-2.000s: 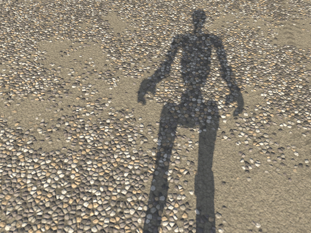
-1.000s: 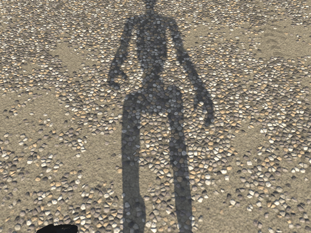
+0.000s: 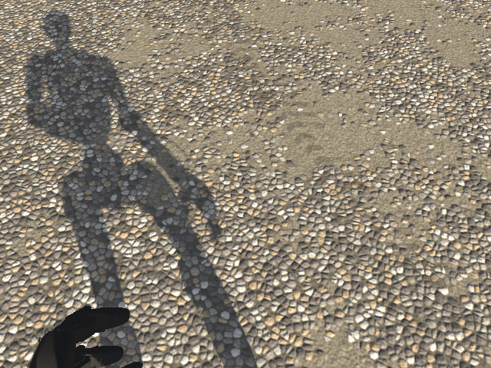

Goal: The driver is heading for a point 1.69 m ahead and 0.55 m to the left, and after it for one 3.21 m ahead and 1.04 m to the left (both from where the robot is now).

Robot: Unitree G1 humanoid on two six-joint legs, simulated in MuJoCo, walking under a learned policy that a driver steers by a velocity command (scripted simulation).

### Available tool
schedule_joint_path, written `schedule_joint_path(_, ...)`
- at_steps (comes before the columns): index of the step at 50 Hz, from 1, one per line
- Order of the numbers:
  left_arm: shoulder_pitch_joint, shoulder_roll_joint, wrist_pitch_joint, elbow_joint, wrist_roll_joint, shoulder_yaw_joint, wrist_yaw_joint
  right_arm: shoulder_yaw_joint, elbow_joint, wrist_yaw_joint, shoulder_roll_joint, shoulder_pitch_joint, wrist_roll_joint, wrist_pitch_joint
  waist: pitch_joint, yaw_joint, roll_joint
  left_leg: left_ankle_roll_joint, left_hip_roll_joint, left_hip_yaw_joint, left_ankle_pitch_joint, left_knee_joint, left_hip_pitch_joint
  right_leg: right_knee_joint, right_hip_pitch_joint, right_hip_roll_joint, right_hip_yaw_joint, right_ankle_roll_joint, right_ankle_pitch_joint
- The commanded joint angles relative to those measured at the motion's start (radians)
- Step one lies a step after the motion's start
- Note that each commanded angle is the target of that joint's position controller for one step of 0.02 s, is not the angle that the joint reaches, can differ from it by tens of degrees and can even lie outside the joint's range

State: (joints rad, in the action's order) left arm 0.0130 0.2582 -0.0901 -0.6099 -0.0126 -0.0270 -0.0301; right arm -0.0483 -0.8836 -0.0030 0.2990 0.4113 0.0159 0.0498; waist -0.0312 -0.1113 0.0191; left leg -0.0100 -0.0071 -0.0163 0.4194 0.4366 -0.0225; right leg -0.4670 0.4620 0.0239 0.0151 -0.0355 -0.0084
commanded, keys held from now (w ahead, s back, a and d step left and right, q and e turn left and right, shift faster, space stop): q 0.82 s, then no key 0.18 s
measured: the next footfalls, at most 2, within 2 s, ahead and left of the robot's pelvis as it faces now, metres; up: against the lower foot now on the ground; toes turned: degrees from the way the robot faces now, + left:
left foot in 0.46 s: +0.14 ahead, +0.14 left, +0.00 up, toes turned +18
right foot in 0.90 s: +0.22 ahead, -0.07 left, +0.00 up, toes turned +34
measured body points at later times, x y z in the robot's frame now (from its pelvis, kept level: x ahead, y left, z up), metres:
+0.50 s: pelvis +0.09 +0.02 +0.00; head +0.12 +0.06 +0.45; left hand +0.16 +0.34 -0.12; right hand +0.32 -0.21 -0.08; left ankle +0.10 +0.12 -0.73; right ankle +0.11 -0.11 -0.71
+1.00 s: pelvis +0.12 +0.00 +0.01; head +0.16 +0.00 +0.46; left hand +0.09 +0.32 -0.09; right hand +0.42 -0.15 -0.08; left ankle +0.07 +0.11 -0.69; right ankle +0.19 -0.10 -0.73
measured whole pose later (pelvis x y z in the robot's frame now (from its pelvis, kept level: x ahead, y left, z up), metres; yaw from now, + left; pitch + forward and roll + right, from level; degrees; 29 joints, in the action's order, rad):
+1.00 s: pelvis +0.12 +0.00 +0.01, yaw +31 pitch +1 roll +0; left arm 0.15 0.28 -0.01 -0.78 -0.02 -0.07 0.00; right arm -0.07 -0.64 0.03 0.33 0.14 0.01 -0.04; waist -0.04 0.01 -0.05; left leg -0.02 -0.12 -0.17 0.49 0.89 -0.44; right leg -0.49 0.26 -0.02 0.04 -0.02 -0.25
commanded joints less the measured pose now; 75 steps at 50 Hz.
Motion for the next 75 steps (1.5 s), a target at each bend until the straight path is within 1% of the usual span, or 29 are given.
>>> schedule_joint_path(1,0.336,0.263,0.012,-0.005,-0.031,-0.082,0.02,0.023,0.081,0.004,0.005,0.119,-0.02,0.021,0.462,0.152,0.274,-0.02,-0.038,-0.05,0.277,0.684,-0.54,-0.07,-0.882,0.463,0.453,-0.282,0.725)
schedule_joint_path(2,0.336,0.196,0.031,0.003,-0.014,-0.073,0.019,-0.01,0.06,0.008,0.129,0.085,0.006,0.014,0.463,0.196,0.165,-0.031,-0.007,-0.131,0.266,0.782,-0.57,-0.023,-0.789,0.416,0.446,-0.269,0.581)
schedule_joint_path(3,0.274,0.161,0.036,0.002,-0.002,-0.059,0.022,-0.025,0.088,0.011,0.155,-0.012,0.023,0.005,0.314,0.184,0.131,-0.036,0.024,-0.101,0.222,0.808,-0.642,0.006,-0.683,0.362,0.322,-0.234,0.52)
schedule_joint_path(5,0.159,0.111,0.037,-0.009,0.006,-0.044,0.021,-0.03,0.09,0.027,0.125,-0.052,0.005,-0.03,0.174,0.123,0.079,-0.06,0.079,-0.065,0.112,0.746,-0.601,0.088,-0.443,0.29,0.189,-0.196,0.413)
schedule_joint_path(8,0.062,0.12,0.026,-0.025,-0.019,-0.051,0.023,-0.033,0.102,0.041,0.075,-0.016,0.002,-0.082,0.115,0.058,0.122,-0.087,0.081,-0.025,0.006,0.7,-0.454,0.2,-0.208,0.263,0.063,-0.21,0.305)
schedule_joint_path(15,0.053,0.173,0.049,-0.077,-0.003,-0.072,0.057,-0.035,0.2,0.012,0.068,-0.175,-0.008,-0.099,0.102,0.096,0.084,-0.05,0.108,0.006,-0.177,0.419,-0.41,0.239,-0.234,0.29,-0.053,-0.203,0.088)
schedule_joint_path(21,0.07,0.211,0.081,-0.116,0.041,-0.089,0.049,-0.054,0.249,-0.016,0.095,-0.205,-0.007,-0.113,0.09,0.086,0.075,0.025,0.057,0.081,-0.189,0.131,-0.299,0.081,-0.318,0.306,-0.088,-0.12,0.034)
schedule_joint_path(22,0.116,0.189,0.084,-0.139,0.042,-0.085,0.047,-0.065,0.243,-0.01,0.12,-0.182,-0.012,-0.111,0.096,0.084,0.038,0.054,0.037,0.065,-0.291,0.044,-0.22,-0.001,-0.289,0.265,-0.121,-0.066,-0.03)
schedule_joint_path(23,0.161,0.144,0.086,-0.148,0.015,-0.074,0.044,-0.093,0.244,0.007,0.212,-0.14,-0.011,-0.107,0.111,0.094,-0.148,0.113,0.148,-0.115,-0.62,-0.042,-0.088,-0.223,-0.167,0.168,-0.21,0.021,-0.183)
schedule_joint_path(24,0.118,0.109,0.085,-0.09,-0.024,-0.058,0.045,-0.108,0.273,0.019,0.312,-0.144,-0.027,-0.1,0.102,0.101,-0.389,0.32,0.379,-0.471,-0.875,-0.058,0.028,-0.504,0.149,-0.002,-0.214,0.124,-0.637)
schedule_joint_path(25,0.038,0.146,0.085,-0.081,-0.014,-0.069,0.05,-0.094,0.272,0.008,0.256,-0.106,-0.044,-0.076,0.185,0.028,-0.244,0.395,0.391,-0.486,-0.855,-0.071,0.021,-0.682,0.189,-0.021,-0.022,0.12,-0.698)
schedule_joint_path(26,0.031,0.156,0.089,-0.078,0.012,-0.074,0.051,-0.086,0.268,0.005,0.235,-0.135,-0.041,-0.056,0.169,0.052,-0.19,0.355,0.343,-0.395,-0.813,-0.072,0.01,-0.725,0.213,-0.005,0.02,0.101,-0.624)
schedule_joint_path(28,0.052,0.166,0.092,-0.102,0.008,-0.082,0.067,-0.073,0.281,0.016,0.181,-0.235,-0.005,-0.049,0.14,0.095,-0.121,0.261,0.27,-0.313,-0.699,-0.064,-0.022,-0.669,0.228,0.021,0.048,0.09,-0.48)
schedule_joint_path(35,0.051,0.119,0.091,-0.103,0.014,-0.068,0.062,-0.074,0.304,0.042,0.192,-0.251,-0.007,-0.07,0.157,0.102,-0.143,0.245,0.204,-0.31,-0.597,-0.065,-0.089,-0.404,0.071,-0.034,0.058,0.123,-0.341)
schedule_joint_path(41,0.055,0.138,0.079,-0.097,0.022,-0.073,0.043,-0.077,0.313,0.03,0.195,-0.273,-0.006,-0.085,0.125,0.09,-0.185,0.236,0.18,-0.435,-0.46,-0.057,-0.158,-0.209,-0.057,-0.065,0.07,0.106,-0.357)
schedule_joint_path(44,0.133,0.134,0.064,-0.12,0.02,-0.074,0.028,-0.064,0.318,0.033,0.17,-0.305,0.003,-0.094,0.143,0.132,-0.183,0.186,0.144,-0.431,-0.473,0.012,-0.169,0.029,-0.198,-0.056,0.037,0.072,-0.204)
schedule_joint_path(45,0.148,0.153,0.062,-0.124,0.01,-0.079,0.027,-0.056,0.312,0.036,0.147,-0.28,0.002,-0.095,0.145,0.13,-0.149,0.141,0.106,-0.405,-0.377,0.049,-0.219,0.103,-0.285,-0.002,0.068,0.045,-0.099)
schedule_joint_path(46,0.151,0.215,0.065,-0.111,-0.009,-0.088,0.032,-0.04,0.309,0.035,0.096,-0.235,-0.016,-0.092,0.158,0.098,0.032,0.079,0.008,-0.294,-0.141,0.218,-0.322,0.149,-0.374,0.187,0.251,-0.023,0.017)
schedule_joint_path(47,0.129,0.261,0.07,-0.118,-0.031,-0.094,0.033,-0.048,0.336,0.036,0.113,-0.237,-0.009,-0.083,0.094,0.071,0.259,0.025,-0.125,-0.146,0.185,0.36,-0.477,0.177,-0.325,0.335,0.461,-0.204,0.144)
schedule_joint_path(48,0.101,0.207,0.063,-0.094,-0.03,-0.081,0.035,-0.069,0.315,0.04,0.189,-0.237,-0.022,-0.075,0.088,0.101,0.185,-0.015,-0.076,-0.176,0.223,0.569,-0.481,0.187,-0.284,0.372,0.487,-0.273,0.12)
schedule_joint_path(49,0.071,0.183,0.061,-0.089,-0.017,-0.073,0.04,-0.084,0.295,0.037,0.214,-0.231,-0.011,-0.076,0.073,0.089,0.131,-0.027,-0.075,-0.181,0.169,0.661,-0.49,0.175,-0.276,0.32,0.406,-0.245,0.092)
schedule_joint_path(51,0.037,0.153,0.06,-0.092,0.013,-0.062,0.045,-0.076,0.265,0.044,0.164,-0.212,-0.015,-0.091,0.049,0.082,0.104,-0.06,-0.066,-0.186,0.079,0.696,-0.513,0.149,-0.301,0.238,0.297,-0.183,0.062)
schedule_joint_path(56,0.08,0.144,0.083,-0.128,0.008,-0.051,0.051,-0.025,0.271,0.031,0.045,-0.274,-0.012,-0.086,0.084,0.127,0.163,-0.09,-0.002,-0.048,0.038,0.326,-0.341,0.111,-0.344,0.161,0.162,-0.164,0.165)
schedule_joint_path(60,0.13,0.164,0.094,-0.158,0.028,-0.048,0.045,-0.032,0.222,0.027,0.075,-0.215,-0.007,-0.082,0.08,0.111,0.143,-0.049,-0.015,0.004,-0.249,-0.104,-0.135,0.067,-0.315,0.156,0.174,-0.131,0.164)
schedule_joint_path(61,0.164,0.15,0.082,-0.17,0.024,-0.041,0.041,-0.035,0.225,0.032,0.108,-0.217,-0.017,-0.082,0.092,0.121,0.1,-0.019,0.031,-0.062,-0.365,-0.123,-0.039,0.066,-0.258,0.144,0.171,-0.077,0.102)
schedule_joint_path(62,0.18,0.128,0.064,-0.164,-0.004,-0.031,0.03,-0.046,0.232,0.041,0.177,-0.205,-0.027,-0.085,0.134,0.152,-0.042,0.026,0.138,-0.163,-0.616,-0.048,0.043,0.006,-0.2,0.088,0.105,-0.017,-0.001)
schedule_joint_path(63,0.192,0.088,0.055,-0.174,-0.006,-0.022,0.027,-0.039,0.214,0.034,0.152,-0.239,-0.033,-0.085,0.143,0.18,-0.166,0.089,0.15,-0.165,-0.502,-0.02,-0.061,0.046,-0.253,0.026,0.033,0.037,-0.179)
schedule_joint_path(65,0.103,0.129,0.06,-0.185,-0.007,-0.028,0.032,-0.022,0.213,0.017,0.077,-0.251,-0.042,-0.071,0.086,0.126,-0.094,0.074,0.101,-0.151,-0.291,-0.054,-0.14,0.026,-0.286,0.013,0.017,0.078,-0.16)
schedule_joint_path(75,0.139,0.121,0.085,-0.28,0.004,-0.031,0.057,-0.007,0.143,0.022,0.07,-0.225,-0.032,-0.038,0.007,0.129,-0.06,0.047,0.065,-0.131,-0.267,-0.063,-0.202,0.04,-0.294,0.021,0.026,0.08,-0.115)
